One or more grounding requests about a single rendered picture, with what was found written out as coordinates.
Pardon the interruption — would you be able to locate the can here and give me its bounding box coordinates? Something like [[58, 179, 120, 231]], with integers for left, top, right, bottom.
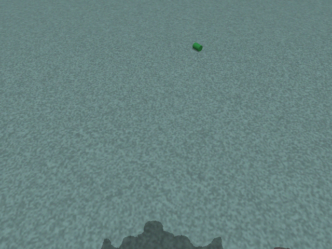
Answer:
[[192, 43, 203, 51]]

